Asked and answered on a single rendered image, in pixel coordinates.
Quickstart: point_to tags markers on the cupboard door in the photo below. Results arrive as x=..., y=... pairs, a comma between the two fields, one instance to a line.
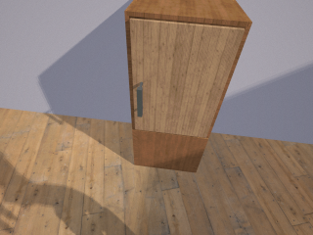
x=184, y=68

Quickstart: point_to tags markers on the handle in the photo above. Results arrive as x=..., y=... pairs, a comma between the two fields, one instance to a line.
x=140, y=100

